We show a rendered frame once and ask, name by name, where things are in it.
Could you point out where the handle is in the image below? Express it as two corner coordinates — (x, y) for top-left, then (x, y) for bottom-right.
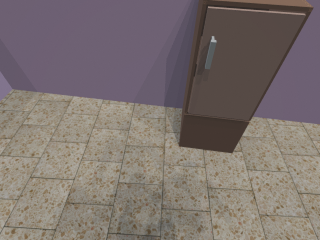
(205, 36), (217, 70)

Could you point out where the cupboard door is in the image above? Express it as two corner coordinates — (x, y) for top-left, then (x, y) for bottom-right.
(188, 6), (306, 121)

